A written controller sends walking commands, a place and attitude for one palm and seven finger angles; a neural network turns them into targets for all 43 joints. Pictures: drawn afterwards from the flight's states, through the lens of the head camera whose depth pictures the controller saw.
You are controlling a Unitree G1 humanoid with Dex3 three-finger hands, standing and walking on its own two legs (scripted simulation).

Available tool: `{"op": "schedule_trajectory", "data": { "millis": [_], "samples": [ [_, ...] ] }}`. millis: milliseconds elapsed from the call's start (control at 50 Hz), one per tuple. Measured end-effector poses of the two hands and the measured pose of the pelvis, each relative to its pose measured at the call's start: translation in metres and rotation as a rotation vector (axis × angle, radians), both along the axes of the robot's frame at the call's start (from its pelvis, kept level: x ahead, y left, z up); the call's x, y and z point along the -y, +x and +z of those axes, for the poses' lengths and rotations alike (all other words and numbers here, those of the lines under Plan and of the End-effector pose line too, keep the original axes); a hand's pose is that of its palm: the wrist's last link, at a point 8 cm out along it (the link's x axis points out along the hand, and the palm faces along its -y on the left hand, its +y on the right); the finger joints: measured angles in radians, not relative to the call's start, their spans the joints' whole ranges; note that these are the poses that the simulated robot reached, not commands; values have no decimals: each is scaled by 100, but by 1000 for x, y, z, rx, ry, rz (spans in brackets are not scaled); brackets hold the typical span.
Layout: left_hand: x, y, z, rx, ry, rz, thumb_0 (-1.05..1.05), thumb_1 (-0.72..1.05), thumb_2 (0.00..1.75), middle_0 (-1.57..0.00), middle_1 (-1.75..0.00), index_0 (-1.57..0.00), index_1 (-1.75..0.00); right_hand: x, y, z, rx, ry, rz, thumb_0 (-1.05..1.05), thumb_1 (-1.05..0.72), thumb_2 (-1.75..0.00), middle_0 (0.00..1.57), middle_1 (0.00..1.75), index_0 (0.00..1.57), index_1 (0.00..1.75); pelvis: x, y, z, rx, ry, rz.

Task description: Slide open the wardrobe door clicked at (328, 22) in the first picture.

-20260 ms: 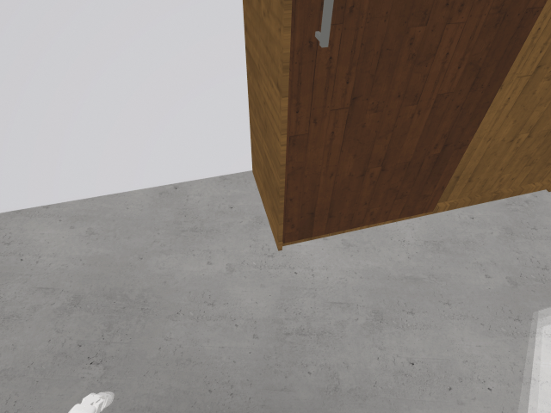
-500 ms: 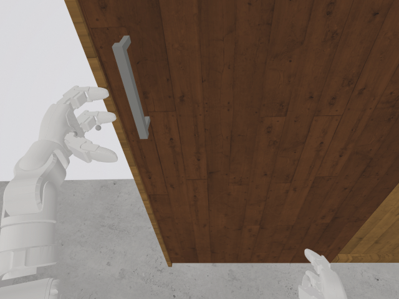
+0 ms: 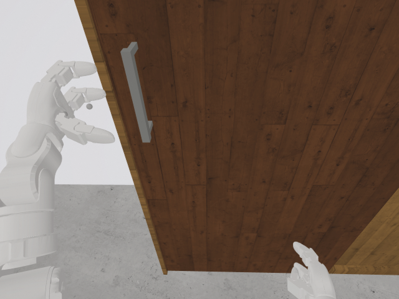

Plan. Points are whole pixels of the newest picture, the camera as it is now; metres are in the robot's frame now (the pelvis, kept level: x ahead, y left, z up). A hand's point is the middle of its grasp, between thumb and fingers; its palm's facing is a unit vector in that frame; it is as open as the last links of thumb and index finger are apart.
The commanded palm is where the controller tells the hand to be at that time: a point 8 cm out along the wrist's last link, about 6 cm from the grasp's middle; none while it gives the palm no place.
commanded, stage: move the hooked fingers beside the handle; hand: left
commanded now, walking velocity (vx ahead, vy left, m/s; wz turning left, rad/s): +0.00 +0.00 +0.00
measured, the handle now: (140, 96) +0.43 +0.16 +0.24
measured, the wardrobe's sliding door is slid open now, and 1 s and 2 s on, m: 0.00 0.00 0.00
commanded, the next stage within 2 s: feel for the door with the fingertips in 0.92 s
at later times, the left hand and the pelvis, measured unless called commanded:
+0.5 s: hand (91, 117) +0.35 +0.23 +0.23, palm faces +0.09 -0.99 -0.06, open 14.0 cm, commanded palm +0.32 +0.27 +0.24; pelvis +0.00 +0.01 +0.00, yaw +1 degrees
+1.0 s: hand (106, 123) +0.35 +0.20 +0.22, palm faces +0.04 -1.00 -0.04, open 14.0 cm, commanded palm +0.32 +0.27 +0.25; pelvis +0.01 +0.01 +0.00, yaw +0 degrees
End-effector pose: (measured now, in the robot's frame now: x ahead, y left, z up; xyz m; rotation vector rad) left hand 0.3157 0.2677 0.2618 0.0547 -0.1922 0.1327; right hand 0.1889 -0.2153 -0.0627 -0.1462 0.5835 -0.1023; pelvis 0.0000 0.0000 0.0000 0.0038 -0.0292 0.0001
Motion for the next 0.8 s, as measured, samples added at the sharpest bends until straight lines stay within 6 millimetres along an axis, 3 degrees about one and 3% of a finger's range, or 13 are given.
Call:
{"op": "schedule_trajectory", "data": {
  "millis": [40, 100, 180, 220, 320, 400, 480, 580, 620, 700, 760, 800],
  "samples": [
    [-11, 5, 3, -58, 5, 27, -2, -50, 30, -30, -121, -30, -120, 0, 0, 0, 0, 12, -5, 1, -90, -90, 20, 30, 20, 30, 0, 0, 0, -5, -1, 1],
    [-20, 9, -12, -177, 7, 19, -1, -50, 30, -30, -120, -30, -120, 4, -3, -4, -13, 24, -14, 1, -90, -90, 20, 30, 20, 30, -2, 0, 0, -16, -3, 3],
    [-7, 1, -41, -222, -2, -54, -1, -50, 30, -29, -120, -29, -120, 10, -9, -9, -38, 5, -23, 1, -90, -90, 20, 30, 20, 30, -4, -1, 0, -17, -2, 6],
    [2, -4, -45, -178, -16, -82, -1, -50, 30, -29, -120, -29, -120, 12, -11, -10, -48, -13, -23, 1, -90, -90, 20, 30, 20, 30, -4, -1, 0, -13, -1, 7],
    [-2, -8, -20, -19, -8, -29, -2, -50, 30, -30, -120, -30, -120, 11, -12, -6, -41, -30, -23, 1, -90, -90, 20, 30, 20, 30, -1, -1, 0, 0, -1, 2],
    [-17, 0, 0, -33, 9, 23, -2, -50, 30, -30, -121, -30, -120, 8, -11, -5, -28, -11, -26, 1, -90, -90, 20, 30, 20, 30, -2, -1, 0, -1, -4, 3],
    [-16, 10, -16, -173, 6, -21, -1, -50, 30, -30, -120, -30, -120, 8, -11, -10, -37, 6, -29, 1, -90, -90, 20, 30, 20, 30, -5, -2, 0, -17, -4, 9],
    [5, 11, -46, -212, -25, -90, -1, -50, 30, -30, -120, -30, -120, 8, -15, -12, -54, -2, -34, 1, -90, -90, 20, 30, 20, 30, -6, -2, 0, -22, -1, 3],
    [9, 9, -42, -148, -21, -82, -2, -50, 30, -30, -120, -30, -120, 8, -15, -11, -52, -10, -34, 1, -90, -90, 20, 30, 20, 30, -5, -1, 0, -19, 0, -3],
    [3, 6, -14, -8, -5, -30, -2, -50, 30, -30, -120, -30, -120, 7, -14, -7, -40, -11, -33, 1, -90, -90, 20, 30, 20, 30, -3, 2, 0, -11, 0, -10],
    [-10, 11, 0, -24, 2, 6, -2, -50, 30, -30, -120, -30, -120, 6, -12, -7, -40, -1, -33, 1, -90, -90, 20, 30, 20, 30, -3, 3, 0, -11, -2, -7],
    [-17, 16, -5, -99, 0, 9, -2, -50, 30, -30, -120, -30, -120, 7, -11, -9, -47, 6, -35, 1, -90, -90, 20, 30, 20, 30, -4, 4, 0, -18, -3, -3]
  ]
}}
